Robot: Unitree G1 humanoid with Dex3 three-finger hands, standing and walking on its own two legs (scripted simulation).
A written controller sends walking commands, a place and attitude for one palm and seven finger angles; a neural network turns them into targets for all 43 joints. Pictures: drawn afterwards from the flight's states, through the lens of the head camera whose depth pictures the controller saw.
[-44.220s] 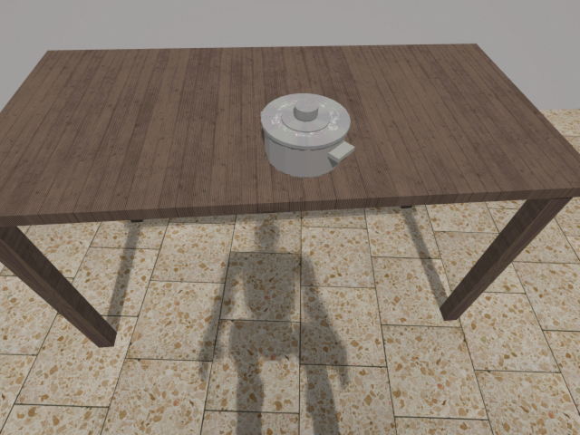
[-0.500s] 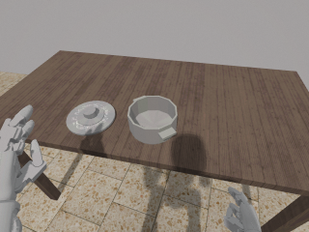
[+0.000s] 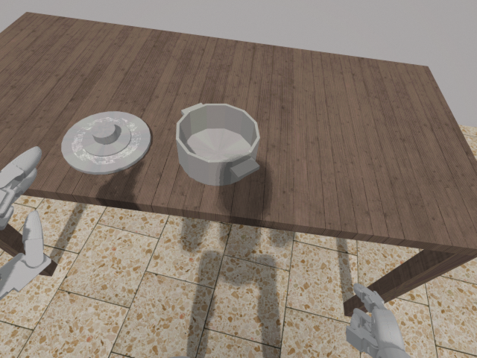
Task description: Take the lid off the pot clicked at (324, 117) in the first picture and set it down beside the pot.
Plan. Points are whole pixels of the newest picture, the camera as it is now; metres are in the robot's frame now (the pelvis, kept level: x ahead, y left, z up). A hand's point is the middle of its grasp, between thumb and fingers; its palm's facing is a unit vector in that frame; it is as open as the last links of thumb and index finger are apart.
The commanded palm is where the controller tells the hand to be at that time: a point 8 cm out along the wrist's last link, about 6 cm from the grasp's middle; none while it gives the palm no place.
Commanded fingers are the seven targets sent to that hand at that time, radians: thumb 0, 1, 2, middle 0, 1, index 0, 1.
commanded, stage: step back with the hand held close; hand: left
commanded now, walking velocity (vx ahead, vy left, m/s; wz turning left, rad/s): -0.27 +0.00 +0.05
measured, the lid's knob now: (104, 132) +0.52 +0.32 +0.01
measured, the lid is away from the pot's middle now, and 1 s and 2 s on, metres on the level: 0.24 0.24 0.24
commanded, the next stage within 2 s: stop stepping back and stand still in 1.58 s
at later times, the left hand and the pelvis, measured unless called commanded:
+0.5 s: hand out of the picture +0.13 +0.24 +0.18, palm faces +0.40 -0.80 -0.44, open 7.4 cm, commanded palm +0.06 +0.28 +0.19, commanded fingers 0.00 0.90 0.90 -0.20 -0.30 -0.20 -0.30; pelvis -0.06 +0.00 -0.02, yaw +2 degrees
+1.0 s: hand out of the picture +0.11 +0.22 +0.18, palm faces +0.40 -0.82 -0.42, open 7.4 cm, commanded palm +0.03 +0.27 +0.19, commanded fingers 0.00 0.90 0.90 -0.20 -0.30 -0.20 -0.30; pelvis -0.08 -0.02 -0.02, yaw +4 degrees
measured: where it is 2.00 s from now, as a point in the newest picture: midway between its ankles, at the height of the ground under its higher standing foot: outside the picture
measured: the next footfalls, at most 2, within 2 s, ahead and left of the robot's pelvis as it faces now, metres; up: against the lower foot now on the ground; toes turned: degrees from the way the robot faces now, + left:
right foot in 1.50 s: -0.09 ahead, -0.16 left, +0.00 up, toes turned -1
left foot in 1.70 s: -0.11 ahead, +0.08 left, +0.00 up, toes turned +0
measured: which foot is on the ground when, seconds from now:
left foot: down 0.00-1.00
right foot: down 0.00-1.00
